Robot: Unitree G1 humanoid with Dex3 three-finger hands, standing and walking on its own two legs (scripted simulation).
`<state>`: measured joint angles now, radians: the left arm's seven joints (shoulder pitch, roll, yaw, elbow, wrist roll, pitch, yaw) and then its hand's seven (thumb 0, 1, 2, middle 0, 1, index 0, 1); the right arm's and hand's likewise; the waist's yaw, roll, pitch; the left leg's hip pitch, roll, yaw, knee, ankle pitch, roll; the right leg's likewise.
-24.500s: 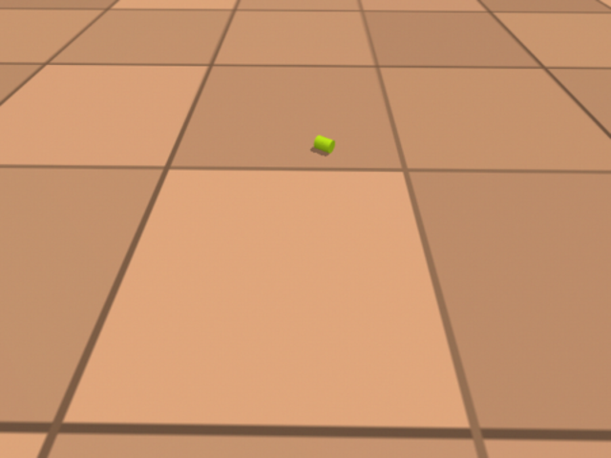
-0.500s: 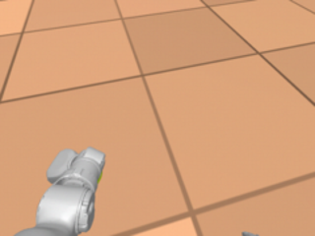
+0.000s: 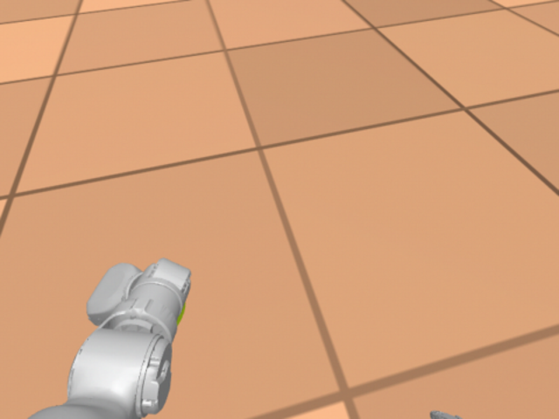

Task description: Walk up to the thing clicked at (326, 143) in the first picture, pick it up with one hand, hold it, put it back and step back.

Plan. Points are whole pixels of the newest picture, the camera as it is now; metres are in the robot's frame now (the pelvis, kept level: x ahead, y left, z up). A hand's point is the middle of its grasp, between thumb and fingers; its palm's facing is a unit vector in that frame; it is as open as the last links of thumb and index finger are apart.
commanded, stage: hold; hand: left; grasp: from above
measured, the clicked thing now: (148, 306) +0.35 +0.23 -0.07
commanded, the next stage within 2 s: crouch in 1.12 s
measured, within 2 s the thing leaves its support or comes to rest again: neither
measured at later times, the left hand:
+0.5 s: hand (139, 306) +0.32 +0.22 -0.01, palm faces -0.10 -0.45 -0.89, open 12.0 cm
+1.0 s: hand (133, 309) +0.32 +0.23 -0.01, palm faces -0.11 -0.45 -0.88, open 12.0 cm
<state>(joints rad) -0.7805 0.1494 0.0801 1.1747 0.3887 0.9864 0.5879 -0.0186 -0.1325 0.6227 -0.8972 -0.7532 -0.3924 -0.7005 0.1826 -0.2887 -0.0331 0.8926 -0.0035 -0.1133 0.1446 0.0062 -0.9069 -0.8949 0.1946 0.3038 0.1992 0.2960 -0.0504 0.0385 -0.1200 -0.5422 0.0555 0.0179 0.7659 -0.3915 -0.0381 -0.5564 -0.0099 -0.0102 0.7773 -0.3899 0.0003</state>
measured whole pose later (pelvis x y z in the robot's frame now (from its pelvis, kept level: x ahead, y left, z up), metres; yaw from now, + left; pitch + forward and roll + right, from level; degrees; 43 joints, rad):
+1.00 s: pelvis +0.00 +0.00 +0.02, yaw +0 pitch +7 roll +0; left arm -0.74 0.13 0.02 1.11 0.40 1.03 0.53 -0.02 -0.14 0.63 -0.92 -0.75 -0.40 -0.71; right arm 0.13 -0.28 -0.01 0.86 0.02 -0.13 0.14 0.01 -0.91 -0.90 0.19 0.30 0.20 0.30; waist -0.02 0.04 -0.10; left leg -0.42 0.05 0.02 0.63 -0.33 -0.04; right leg -0.43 -0.01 -0.01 0.64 -0.33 0.00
